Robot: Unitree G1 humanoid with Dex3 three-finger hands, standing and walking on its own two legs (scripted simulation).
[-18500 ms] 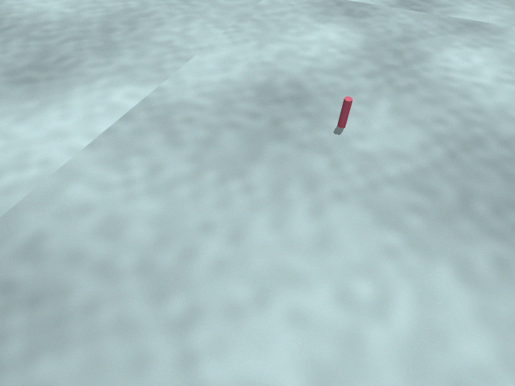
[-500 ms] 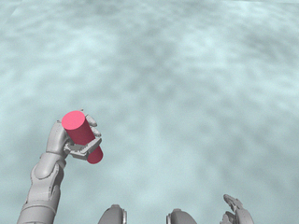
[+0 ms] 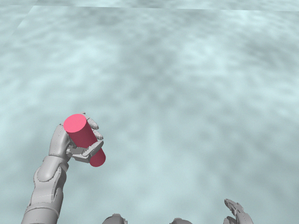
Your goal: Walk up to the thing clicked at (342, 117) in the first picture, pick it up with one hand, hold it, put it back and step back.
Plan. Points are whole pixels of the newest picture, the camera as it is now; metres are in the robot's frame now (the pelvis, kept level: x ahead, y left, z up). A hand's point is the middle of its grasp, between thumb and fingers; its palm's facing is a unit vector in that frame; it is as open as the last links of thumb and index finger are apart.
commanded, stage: hold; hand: left
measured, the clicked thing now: (88, 143) +0.32 +0.17 +0.02
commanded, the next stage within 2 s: none
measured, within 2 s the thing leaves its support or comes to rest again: neither
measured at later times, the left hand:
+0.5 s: hand (87, 138) +0.32 +0.16 +0.05, palm faces -0.14 -0.99 +0.00, open 7.2 cm
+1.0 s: hand (87, 137) +0.32 +0.16 +0.06, palm faces -0.14 -0.99 +0.01, open 7.2 cm
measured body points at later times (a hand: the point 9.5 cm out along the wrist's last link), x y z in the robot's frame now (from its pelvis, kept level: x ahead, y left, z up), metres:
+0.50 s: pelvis +0.00 +0.00 +0.01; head +0.04 +0.00 +0.46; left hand +0.32 +0.21 +0.06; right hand +0.13 -0.25 -0.10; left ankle +0.01 +0.13 -0.69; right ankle -0.01 -0.13 -0.69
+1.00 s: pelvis -0.01 +0.00 +0.01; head +0.03 +0.00 +0.46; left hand +0.32 +0.21 +0.06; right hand +0.12 -0.25 -0.10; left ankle +0.01 +0.13 -0.69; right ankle -0.01 -0.13 -0.69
